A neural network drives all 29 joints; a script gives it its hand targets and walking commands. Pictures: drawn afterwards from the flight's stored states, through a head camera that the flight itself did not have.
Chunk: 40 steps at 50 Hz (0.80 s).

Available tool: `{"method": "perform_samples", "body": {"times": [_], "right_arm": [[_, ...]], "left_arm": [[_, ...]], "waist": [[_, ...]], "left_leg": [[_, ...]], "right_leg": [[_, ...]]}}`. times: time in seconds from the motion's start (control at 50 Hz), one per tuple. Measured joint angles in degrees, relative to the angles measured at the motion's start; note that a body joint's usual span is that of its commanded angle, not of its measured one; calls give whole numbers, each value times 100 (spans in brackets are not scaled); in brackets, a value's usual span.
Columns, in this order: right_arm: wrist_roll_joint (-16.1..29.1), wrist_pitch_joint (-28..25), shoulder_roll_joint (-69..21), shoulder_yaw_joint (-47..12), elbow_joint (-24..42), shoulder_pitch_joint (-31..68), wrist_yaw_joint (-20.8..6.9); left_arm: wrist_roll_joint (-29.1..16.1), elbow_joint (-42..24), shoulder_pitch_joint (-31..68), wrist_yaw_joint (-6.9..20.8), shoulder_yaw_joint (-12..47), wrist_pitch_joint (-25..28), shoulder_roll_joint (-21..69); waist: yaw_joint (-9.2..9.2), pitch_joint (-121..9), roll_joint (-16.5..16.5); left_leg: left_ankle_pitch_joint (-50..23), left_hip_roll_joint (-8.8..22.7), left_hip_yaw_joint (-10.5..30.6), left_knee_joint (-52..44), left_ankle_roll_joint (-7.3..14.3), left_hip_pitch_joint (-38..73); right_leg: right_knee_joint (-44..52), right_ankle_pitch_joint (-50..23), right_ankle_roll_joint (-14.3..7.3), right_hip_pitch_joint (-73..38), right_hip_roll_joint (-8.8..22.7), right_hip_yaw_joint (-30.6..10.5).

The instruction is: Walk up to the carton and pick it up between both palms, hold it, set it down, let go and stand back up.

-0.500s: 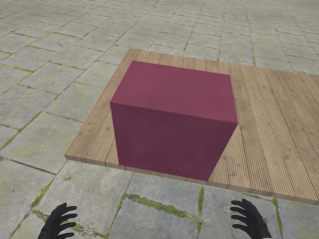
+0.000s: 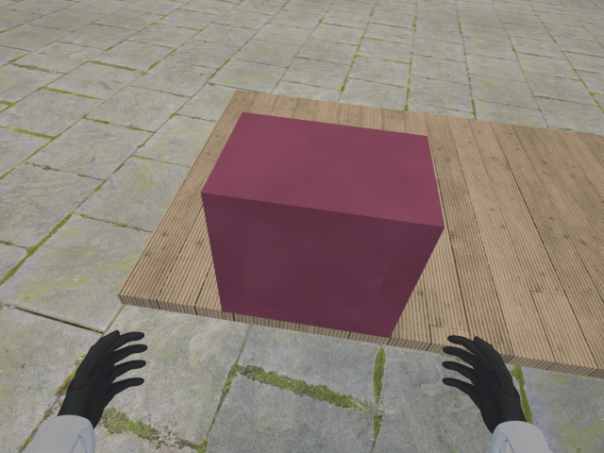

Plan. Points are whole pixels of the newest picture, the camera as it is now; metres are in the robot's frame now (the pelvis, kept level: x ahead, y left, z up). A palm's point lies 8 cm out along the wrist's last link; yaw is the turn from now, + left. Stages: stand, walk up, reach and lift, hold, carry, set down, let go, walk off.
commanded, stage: reach and lift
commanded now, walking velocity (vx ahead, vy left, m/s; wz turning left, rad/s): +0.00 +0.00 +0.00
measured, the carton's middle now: (318, 229) +0.43 -0.01 +0.08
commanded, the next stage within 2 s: none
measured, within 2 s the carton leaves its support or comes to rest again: neither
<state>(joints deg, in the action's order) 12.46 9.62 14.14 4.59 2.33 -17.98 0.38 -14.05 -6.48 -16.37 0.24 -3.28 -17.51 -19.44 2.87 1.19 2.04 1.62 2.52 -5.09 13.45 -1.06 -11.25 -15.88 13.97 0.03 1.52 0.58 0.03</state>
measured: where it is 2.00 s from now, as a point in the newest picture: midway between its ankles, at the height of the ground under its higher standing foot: outside the picture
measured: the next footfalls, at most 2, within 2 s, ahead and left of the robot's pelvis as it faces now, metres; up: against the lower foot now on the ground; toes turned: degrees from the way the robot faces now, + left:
none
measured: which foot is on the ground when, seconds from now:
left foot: down 0.00-1.00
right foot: down 0.00-1.00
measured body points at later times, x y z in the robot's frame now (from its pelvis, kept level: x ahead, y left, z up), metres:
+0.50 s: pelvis +0.01 -0.01 +0.00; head +0.01 -0.01 +0.45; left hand +0.26 +0.24 +0.08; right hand +0.28 -0.23 +0.07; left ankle +0.06 +0.13 -0.75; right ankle -0.06 -0.12 -0.75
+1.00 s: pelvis +0.00 -0.01 +0.00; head +0.01 +0.00 +0.45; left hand +0.34 +0.25 +0.14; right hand +0.33 -0.23 +0.12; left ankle +0.06 +0.13 -0.75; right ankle -0.06 -0.12 -0.75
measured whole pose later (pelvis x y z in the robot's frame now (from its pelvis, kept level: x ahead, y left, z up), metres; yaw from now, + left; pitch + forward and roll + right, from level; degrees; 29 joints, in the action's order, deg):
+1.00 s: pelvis +0.00 -0.01 +0.00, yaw +0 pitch +1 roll +0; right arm 26.0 21.4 23.4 0.5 -1.9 12.2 6.0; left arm -13.6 -4.5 15.1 2.2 -14.1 -36.5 -21.7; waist -0.8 -0.3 1.7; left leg 1.7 3.4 -5.1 13.6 -1.5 -12.8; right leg -16.1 13.9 -0.2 3.3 -0.3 -0.2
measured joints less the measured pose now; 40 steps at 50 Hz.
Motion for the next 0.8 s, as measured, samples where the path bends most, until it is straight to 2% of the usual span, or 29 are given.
{"method": "perform_samples", "body": {"times": [0.12, 0.26, 0.36, 0.54, 0.8], "right_arm": [[256, -12, 106, -19, 29, 236, 28], [471, -249, 158, -83, 344, 298, 116], [567, -205, 249, -55, 360, 455, 190], [723, 277, 382, -6, 229, 1176, 330], [1163, 821, 700, -362, -53, 2258, 598]], "left_arm": [[-51, -57, 229, 2, -47, 70, -11], [-139, -464, 230, 27, -141, 259, -1], [-211, -538, 392, 72, -212, 192, -21], [-343, -214, 1177, 102, -355, -353, -87], [-39, -189, 2279, 255, -930, -1345, -165]], "waist": [[21, 4, 13], [-1, -41, -42], [-20, -44, -95], [-62, -174, -92], [-262, -108, -8]], "left_leg": [[22, 1, -26, 23, 9, -69], [59, -6, 11, 47, -5, -96], [70, -9, 49, 54, -16, -58], [63, 34, 57, 75, -49, -129], [37, 96, 44, 12, -91, -43]], "right_leg": [[-4, 2, 11, 71, 4, -28], [75, -1, 7, 33, 6, 9], [64, 25, -5, -17, 2, 46], [-119, 107, -43, 134, -41, 43], [1, 36, -68, 36, -102, 18]]}}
